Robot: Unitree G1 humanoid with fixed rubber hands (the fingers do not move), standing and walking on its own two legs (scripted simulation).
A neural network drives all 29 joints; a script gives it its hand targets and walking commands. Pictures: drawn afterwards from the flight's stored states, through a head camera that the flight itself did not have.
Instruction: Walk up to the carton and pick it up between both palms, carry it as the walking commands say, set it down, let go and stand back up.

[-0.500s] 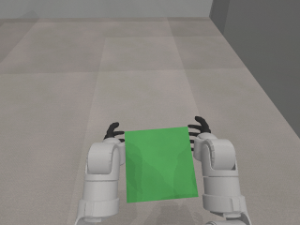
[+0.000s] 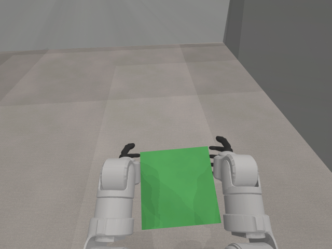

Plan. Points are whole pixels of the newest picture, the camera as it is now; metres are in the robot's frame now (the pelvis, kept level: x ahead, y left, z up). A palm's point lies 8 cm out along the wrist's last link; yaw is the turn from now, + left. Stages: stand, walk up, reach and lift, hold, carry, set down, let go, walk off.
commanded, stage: carry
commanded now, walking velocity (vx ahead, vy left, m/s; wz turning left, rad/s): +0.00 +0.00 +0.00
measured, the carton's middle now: (177, 191) +0.30 -0.01 -0.02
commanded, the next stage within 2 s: hold in 0.96 s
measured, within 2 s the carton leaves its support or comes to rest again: neither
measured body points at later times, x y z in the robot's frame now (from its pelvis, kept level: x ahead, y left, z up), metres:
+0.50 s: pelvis +0.00 +0.03 +0.00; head -0.03 +0.04 +0.45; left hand +0.30 +0.16 +0.08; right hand +0.31 -0.08 +0.09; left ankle +0.02 +0.14 -0.74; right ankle +0.06 -0.08 -0.74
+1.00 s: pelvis +0.00 +0.04 +0.00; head -0.03 +0.04 +0.45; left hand +0.31 +0.17 +0.05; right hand +0.32 -0.07 +0.06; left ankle +0.02 +0.14 -0.74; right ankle +0.06 -0.08 -0.74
